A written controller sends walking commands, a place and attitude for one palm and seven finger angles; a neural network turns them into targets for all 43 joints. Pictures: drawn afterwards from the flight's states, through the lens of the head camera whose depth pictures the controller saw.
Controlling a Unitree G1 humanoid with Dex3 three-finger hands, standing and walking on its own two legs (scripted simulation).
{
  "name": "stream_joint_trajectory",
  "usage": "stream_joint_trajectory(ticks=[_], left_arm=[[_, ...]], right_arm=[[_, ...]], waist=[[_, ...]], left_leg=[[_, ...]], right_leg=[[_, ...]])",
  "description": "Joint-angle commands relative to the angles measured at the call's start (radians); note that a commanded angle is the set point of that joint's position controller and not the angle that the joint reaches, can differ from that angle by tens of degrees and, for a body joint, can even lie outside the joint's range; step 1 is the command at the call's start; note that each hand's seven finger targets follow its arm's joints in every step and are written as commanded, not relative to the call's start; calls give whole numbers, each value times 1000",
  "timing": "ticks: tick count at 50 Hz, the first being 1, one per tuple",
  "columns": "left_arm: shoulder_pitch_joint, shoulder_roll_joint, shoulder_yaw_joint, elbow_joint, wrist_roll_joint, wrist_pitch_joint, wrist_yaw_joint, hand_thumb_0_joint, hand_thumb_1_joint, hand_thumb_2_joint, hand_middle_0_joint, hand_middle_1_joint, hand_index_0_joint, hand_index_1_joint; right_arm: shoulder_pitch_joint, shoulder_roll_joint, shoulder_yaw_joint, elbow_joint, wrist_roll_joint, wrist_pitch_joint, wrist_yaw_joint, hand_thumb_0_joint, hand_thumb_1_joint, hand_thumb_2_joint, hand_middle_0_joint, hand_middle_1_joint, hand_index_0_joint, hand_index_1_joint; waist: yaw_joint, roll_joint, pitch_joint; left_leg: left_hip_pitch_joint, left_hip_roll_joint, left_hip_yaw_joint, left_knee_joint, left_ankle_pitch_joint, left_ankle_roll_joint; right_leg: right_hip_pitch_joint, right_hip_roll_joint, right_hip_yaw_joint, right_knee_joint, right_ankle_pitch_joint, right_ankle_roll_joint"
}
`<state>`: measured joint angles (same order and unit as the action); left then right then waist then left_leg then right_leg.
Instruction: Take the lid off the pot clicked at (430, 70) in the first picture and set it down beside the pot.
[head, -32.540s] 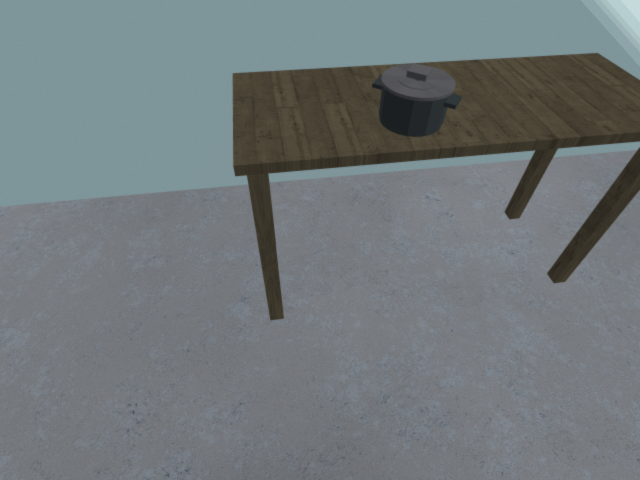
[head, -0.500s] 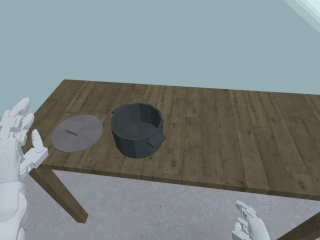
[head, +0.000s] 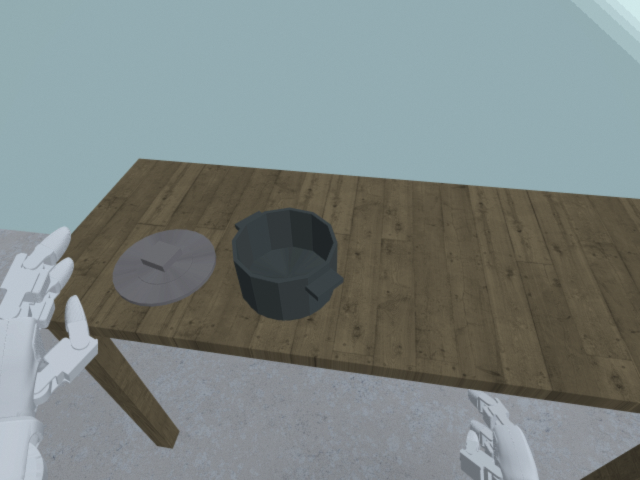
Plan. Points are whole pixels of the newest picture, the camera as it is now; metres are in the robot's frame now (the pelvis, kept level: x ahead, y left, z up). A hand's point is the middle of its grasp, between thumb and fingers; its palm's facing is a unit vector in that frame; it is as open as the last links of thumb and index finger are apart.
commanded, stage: step back with the hand held close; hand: left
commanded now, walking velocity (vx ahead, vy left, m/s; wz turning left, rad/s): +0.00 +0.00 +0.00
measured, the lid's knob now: (162, 256) +0.45 +0.35 -0.02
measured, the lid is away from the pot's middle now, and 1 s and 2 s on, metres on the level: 0.23 0.23 0.23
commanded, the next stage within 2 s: stop stepping back and stand still in 1.44 s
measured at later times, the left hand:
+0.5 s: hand (88, 356) +0.18 +0.25 +0.15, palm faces +0.24 -0.83 -0.50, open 7.4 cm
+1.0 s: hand (9, 408) +0.12 +0.27 +0.17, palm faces +0.39 -0.80 -0.46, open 7.4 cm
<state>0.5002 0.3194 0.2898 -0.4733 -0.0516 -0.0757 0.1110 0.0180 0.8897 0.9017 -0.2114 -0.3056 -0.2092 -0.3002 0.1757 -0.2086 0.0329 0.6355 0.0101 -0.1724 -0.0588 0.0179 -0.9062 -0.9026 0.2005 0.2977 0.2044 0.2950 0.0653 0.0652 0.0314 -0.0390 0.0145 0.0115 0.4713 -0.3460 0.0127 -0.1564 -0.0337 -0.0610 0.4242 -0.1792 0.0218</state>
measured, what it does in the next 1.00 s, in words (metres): steps on the spot: right foot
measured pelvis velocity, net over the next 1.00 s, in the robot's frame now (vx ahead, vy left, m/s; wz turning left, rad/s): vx -0.07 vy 0.02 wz -0.02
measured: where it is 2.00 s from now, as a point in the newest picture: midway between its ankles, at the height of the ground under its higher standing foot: outside the picture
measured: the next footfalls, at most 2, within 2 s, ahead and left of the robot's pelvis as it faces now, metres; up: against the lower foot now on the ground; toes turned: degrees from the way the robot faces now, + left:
right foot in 1.00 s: -0.07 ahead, -0.13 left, +0.00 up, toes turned -6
left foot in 1.48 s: -0.15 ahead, +0.15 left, +0.00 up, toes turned +1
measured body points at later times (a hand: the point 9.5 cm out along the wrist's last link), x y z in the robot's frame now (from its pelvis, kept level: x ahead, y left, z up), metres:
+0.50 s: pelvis -0.02 +0.02 -0.01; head +0.00 +0.04 +0.44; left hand +0.16 +0.29 +0.18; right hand +0.14 -0.23 -0.07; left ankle -0.05 +0.11 -0.74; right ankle +0.04 -0.14 -0.74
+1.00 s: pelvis -0.07 +0.02 -0.01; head -0.05 +0.05 +0.44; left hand +0.09 +0.31 +0.19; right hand +0.09 -0.21 -0.08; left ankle -0.05 +0.11 -0.74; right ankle -0.10 -0.13 -0.73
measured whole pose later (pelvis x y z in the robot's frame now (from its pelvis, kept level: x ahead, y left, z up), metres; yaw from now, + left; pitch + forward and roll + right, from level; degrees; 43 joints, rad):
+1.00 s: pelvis -0.07 +0.02 -0.01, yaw -1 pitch +1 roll -2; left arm 0.63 0.42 0.44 -0.66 -0.04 -0.23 0.15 0.02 0.89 0.90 -0.21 -0.31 -0.21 -0.30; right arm 0.25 -0.18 -0.01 0.56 0.02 -0.13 -0.05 0.02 -0.91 -0.90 0.20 0.30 0.20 0.29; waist 0.01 -0.04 0.00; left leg -0.37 -0.01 0.04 0.65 -0.31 0.05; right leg -0.29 -0.04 -0.04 0.66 -0.33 0.02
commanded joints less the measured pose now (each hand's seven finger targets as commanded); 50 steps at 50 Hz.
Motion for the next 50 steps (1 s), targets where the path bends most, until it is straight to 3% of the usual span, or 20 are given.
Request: stream_joint_trajectory(ticks=[1, 4, 5, 7, 11, 13, 16, 18, 25, 28, 31, 33, 36, 38, 39, 42, 43, 46, 48, 50], left_arm=[[-56, 154, 97, -227, 3, -63, 17, 0, 900, 900, -200, -300, -200, -300], [-76, 151, 96, -220, 5, -61, 14, 0, 900, 900, -200, -300, -200, -300], [-262, 326, 282, -326, -10, -126, 22, 0, 900, 900, -200, -300, -200, -300], [-89, 202, 189, -173, 0, -121, 13, 0, 900, 900, -200, -300, -200, -300], [-9, 150, 139, -203, 8, -139, -5, 0, 900, 900, -200, -300, -200, -300], [45, 179, 165, -260, 12, -150, 0, 0, 900, 900, -200, -300, -200, -300], [125, 213, 205, -340, 18, -164, 8, 0, 900, 900, -200, -300, -200, -300], [147, 274, 264, -403, 17, -175, 21, 0, 900, 900, -200, -300, -200, -300], [134, 215, 235, -371, -3, -178, 30, 0, 900, 900, -200, -300, -200, -300], [45, 190, 200, -309, -6, -170, 29, 0, 900, 900, -200, -300, -200, -300], [-9, 175, 171, -224, -2, -155, 24, 0, 900, 900, -200, -300, -200, -300], [-9, 202, 180, -233, 3, -158, 23, 0, 900, 900, -200, -300, -200, -300], [40, 225, 199, -287, 5, -165, 33, 0, 900, 900, -200, -300, -200, -300], [84, 277, 250, -368, 6, -177, 44, 0, 900, 900, -200, -300, -200, -300], [115, 243, 231, -397, 4, -190, 43, 0, 900, 900, -200, -300, -200, -300], [120, 242, 257, -443, 30, -214, 59, 0, 900, 900, -200, -300, -200, -300], [85, 268, 282, -445, 38, -214, 63, 0, 900, 900, -200, -300, -200, -300], [99, 210, 228, -408, 13, -210, 56, 0, 900, 900, -200, -300, -200, -300], [84, 209, 213, -353, 9, -204, 46, 0, 900, 900, -200, -300, -200, -300], [24, 185, 164, -316, 13, -214, 32, 0, 900, 900, -200, -300, -200, -300]], right_arm=[[-132, -97, -33, -169, 1, -62, -9, 0, -900, -900, 200, 300, 200, 300], [-134, -98, -31, -175, 2, -55, -8, 0, -900, -900, 200, 300, 200, 300], [-87, -118, -34, -211, 14, -25, -14, 0, -900, -900, 200, 300, 200, 300], [-94, -95, -45, -178, 2, 2, -15, 0, -900, -900, 200, 300, 200, 300], [-100, -115, -56, -208, 0, 25, -9, 0, -900, -900, 200, 300, 200, 300], [-118, -113, -59, -225, 3, 31, 1, 0, -900, -900, 200, 300, 200, 300], [-104, -109, -75, -250, 6, 47, 10, 0, -900, -900, 200, 300, 200, 300], [-113, -111, -79, -263, 13, 51, 13, 0, -900, -900, 200, 300, 200, 300], [-87, -108, -87, -247, 14, 30, 3, 0, -900, -900, 200, 300, 200, 300], [-68, -121, -81, -232, 18, 16, -2, 0, -900, -900, 200, 300, 200, 300], [-37, -123, -85, -227, 20, 25, -6, 0, -900, -900, 200, 300, 200, 300], [-22, -120, -94, -230, 19, 36, -5, 0, -900, -900, 200, 300, 200, 300], [-27, -93, -79, -235, 17, 55, 2, 0, -900, -900, 200, 300, 200, 300], [-55, -96, -74, -254, 18, 57, -1, 0, -900, -900, 200, 300, 200, 300], [-62, -96, -66, -266, 18, 54, -2, 0, -900, -900, 200, 300, 200, 300], [-104, -113, -73, -299, 23, 21, -6, 0, -900, -900, 200, 300, 200, 300], [-104, -106, -76, -295, 21, 8, -7, 0, -900, -900, 200, 300, 200, 300], [-53, -100, -90, -253, 18, -16, -3, 0, -900, -900, 200, 300, 200, 300], [-41, -112, -94, -225, 16, -21, 2, 0, -900, -900, 200, 300, 200, 300], [-28, -128, -83, -194, 7, -22, 9, 0, -900, -900, 200, 300, 200, 300]], waist=[[-3, 3, -71], [-9, -14, -65], [-30, -79, 37], [-43, -194, 27], [-47, -29, -92], [-45, 37, -168], [-45, -6, -248], [-45, 25, -269], [-50, 138, -108], [-62, 85, -11], [-73, -126, -8], [-85, -260, -46], [-80, -276, -110], [-73, -187, -149], [-72, -114, -161], [-63, 246, -104], [-67, 280, -88], [-54, 88, -74], [-63, 25, -77], [-73, 53, -65]], left_leg=[[-100, 19, -11, -96, 262, 6], [-119, 13, -10, -101, 252, 6], [-167, 38, -5, -91, 149, 29], [-148, 34, -15, -54, 149, 35], [-131, 68, -8, -70, 323, 39], [-113, 89, -23, -60, 434, 44], [-125, 105, -43, -18, 541, 48], [-153, 120, -73, -21, 547, 52], [-265, 203, -104, -66, 542, 78], [-374, 196, -93, -65, 344, 77], [-390, 113, -59, 58, 132, 44], [-311, 23, -35, 180, -52, 26], [-237, -5, -18, 251, -109, 34], [-230, 14, -39, 151, -105, 44], [-262, 38, -78, 56, -111, 57], [-606, 220, -241, -214, -241, 124], [-675, 246, -255, -251, -257, 138], [-433, 224, -186, -98, 172, 103], [-270, 227, -172, -22, 438, 84], [-181, 238, -182, 13, 606, 72]], right_leg=[[78, 0, -4, -39, 103, -56], [80, 5, -3, -38, 96, -55], [-17, -48, 140, -93, 174, -44], [-34, -81, 156, -102, 223, -45], [44, -91, 111, 5, 386, -28], [68, -91, 97, 61, 431, -23], [93, -97, 81, 113, 470, -20], [88, -93, 83, 151, 416, -20], [-50, -53, 28, 248, -30, -8], [-33, -69, 45, 212, 4, -15], [-46, -132, 118, 121, 252, -40], [-140, -214, 239, -19, 185, -90], [-194, -264, 249, -125, -60, -109], [-167, -230, 213, -85, -106, -96], [-133, -193, 162, -15, -101, -78], [69, -19, 31, 356, -76, -4], [90, -3, 40, 460, -129, 1], [-96, -21, 45, 348, -185, -9], [-151, -37, 33, 185, -139, -10], [-162, -39, 23, 58, -72, -6]])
